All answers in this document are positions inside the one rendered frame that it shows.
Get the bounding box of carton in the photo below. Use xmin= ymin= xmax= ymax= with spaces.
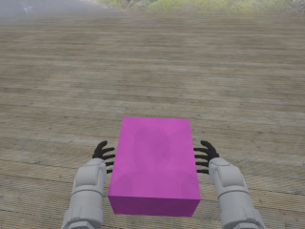
xmin=108 ymin=116 xmax=201 ymax=218

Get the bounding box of left robot hand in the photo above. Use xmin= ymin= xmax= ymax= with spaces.
xmin=92 ymin=140 xmax=115 ymax=174

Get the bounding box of right robot forearm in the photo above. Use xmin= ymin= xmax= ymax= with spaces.
xmin=209 ymin=157 xmax=267 ymax=229

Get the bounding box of right robot hand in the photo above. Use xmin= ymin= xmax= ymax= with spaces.
xmin=193 ymin=140 xmax=219 ymax=175

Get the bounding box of left robot forearm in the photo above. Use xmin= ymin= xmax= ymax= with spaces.
xmin=61 ymin=157 xmax=108 ymax=229

